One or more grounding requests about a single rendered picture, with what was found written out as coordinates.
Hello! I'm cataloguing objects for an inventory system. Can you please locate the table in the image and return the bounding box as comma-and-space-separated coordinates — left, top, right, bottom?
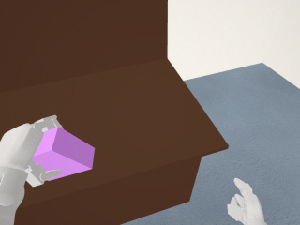
0, 0, 229, 225

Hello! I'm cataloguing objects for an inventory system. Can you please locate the left robot hand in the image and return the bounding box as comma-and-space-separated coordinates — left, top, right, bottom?
0, 115, 63, 187

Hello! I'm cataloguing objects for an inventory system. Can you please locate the right robot hand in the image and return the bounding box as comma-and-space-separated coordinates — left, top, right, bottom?
227, 178, 264, 225

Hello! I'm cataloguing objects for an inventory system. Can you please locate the left robot forearm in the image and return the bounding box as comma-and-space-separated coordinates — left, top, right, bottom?
0, 166, 28, 225

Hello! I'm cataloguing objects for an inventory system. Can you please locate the sponge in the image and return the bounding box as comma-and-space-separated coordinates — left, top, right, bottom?
27, 127, 95, 181

